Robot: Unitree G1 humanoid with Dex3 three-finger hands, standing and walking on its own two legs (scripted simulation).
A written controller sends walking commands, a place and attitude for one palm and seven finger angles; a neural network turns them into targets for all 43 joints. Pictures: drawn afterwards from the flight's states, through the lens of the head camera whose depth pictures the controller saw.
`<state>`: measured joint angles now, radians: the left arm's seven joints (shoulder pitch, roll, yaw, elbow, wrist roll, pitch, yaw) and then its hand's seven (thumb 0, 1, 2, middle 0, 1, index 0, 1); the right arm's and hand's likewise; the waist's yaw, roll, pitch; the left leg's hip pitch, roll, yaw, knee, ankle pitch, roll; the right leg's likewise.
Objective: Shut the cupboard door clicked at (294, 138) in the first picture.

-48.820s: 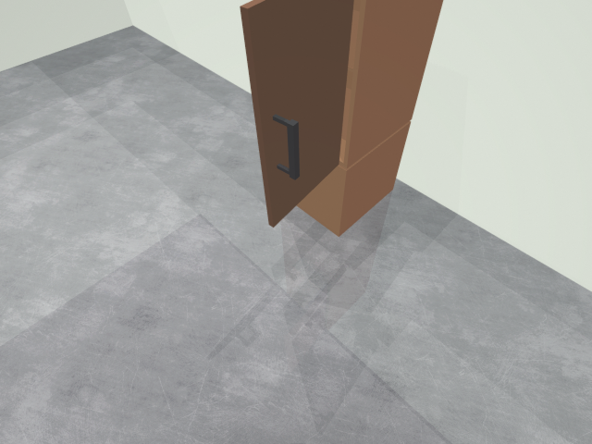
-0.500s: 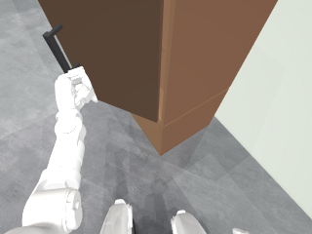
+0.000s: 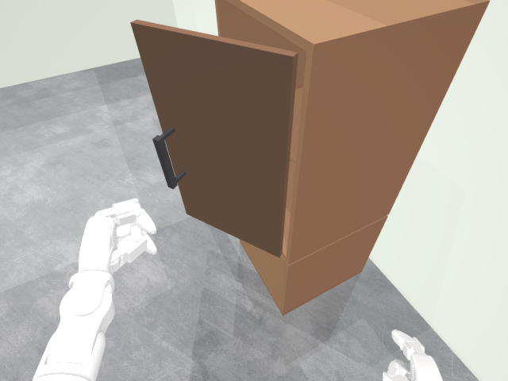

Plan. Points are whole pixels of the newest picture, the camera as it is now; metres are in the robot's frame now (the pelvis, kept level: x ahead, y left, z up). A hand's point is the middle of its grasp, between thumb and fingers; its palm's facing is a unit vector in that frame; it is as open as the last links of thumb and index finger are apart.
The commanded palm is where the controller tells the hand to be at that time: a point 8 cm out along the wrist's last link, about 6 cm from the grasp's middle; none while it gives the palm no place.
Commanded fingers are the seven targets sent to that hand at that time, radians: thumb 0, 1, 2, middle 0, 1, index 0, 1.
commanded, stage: draw the hand back to the body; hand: left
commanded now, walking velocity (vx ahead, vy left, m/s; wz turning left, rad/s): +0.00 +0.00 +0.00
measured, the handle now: (171, 159) +0.64 +0.24 -0.04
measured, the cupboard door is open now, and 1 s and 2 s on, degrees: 33 33 33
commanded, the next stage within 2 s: step back with the hand held close in 0.90 s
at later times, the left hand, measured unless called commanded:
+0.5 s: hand (17, 260) +0.22 +0.27 +0.19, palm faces +0.46 -0.79 -0.41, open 5.9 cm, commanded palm +0.16 +0.30 +0.20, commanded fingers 0.00 0.90 0.90 -0.20 -0.30 -0.20 -0.30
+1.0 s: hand (37, 247) +0.23 +0.25 +0.19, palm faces +0.46 -0.78 -0.44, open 7.4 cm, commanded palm +0.18 +0.28 +0.20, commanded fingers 0.00 0.90 0.90 -0.20 -0.30 -0.20 -0.30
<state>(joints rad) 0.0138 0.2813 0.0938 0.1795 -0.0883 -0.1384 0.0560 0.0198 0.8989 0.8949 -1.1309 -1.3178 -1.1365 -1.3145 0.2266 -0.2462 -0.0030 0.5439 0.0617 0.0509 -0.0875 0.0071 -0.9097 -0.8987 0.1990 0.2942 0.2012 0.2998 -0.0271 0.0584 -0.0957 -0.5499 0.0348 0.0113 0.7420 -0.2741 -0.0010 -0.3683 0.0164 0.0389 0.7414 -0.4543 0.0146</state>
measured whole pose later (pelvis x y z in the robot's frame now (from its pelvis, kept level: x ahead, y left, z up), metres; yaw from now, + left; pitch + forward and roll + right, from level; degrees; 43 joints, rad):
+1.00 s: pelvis +0.04 -0.02 +0.03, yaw +1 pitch -1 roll +1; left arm 0.47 0.37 0.37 -0.39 -0.09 -0.06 0.10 0.02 0.89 0.89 -0.21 -0.31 -0.22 -0.30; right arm 0.18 -0.24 0.00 0.60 0.03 -0.09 -0.10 0.01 -0.91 -0.90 0.20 0.29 0.20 0.30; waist 0.05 0.07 -0.03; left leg -0.24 0.02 0.00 0.48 -0.22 -0.02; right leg -0.04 0.00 0.02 0.45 -0.38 -0.01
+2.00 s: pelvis -0.13 +0.01 +0.01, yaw +8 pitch -3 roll -4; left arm 0.41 0.42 0.43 -0.43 -0.05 -0.25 0.17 0.01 0.89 0.89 -0.21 -0.31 -0.22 -0.30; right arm 0.20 -0.23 -0.01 0.62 0.00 -0.09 -0.11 0.01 -0.91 -0.90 0.20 0.29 0.21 0.30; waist -0.01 0.07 0.03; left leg -0.52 0.04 0.01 0.58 -0.17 0.06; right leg -0.36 0.06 0.00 0.74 -0.39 0.03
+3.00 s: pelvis -0.28 +0.05 +0.01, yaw +4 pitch -2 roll +1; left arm 0.48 0.39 0.40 -0.47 -0.05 -0.20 0.18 0.02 0.89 0.89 -0.21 -0.31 -0.21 -0.30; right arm 0.27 -0.22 -0.02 0.67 0.00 -0.09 -0.09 0.01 -0.91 -0.90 0.20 0.29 0.20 0.30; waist -0.02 -0.05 0.02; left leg -0.34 0.05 0.11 0.61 -0.23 0.01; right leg -0.18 0.01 -0.02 0.65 -0.43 -0.02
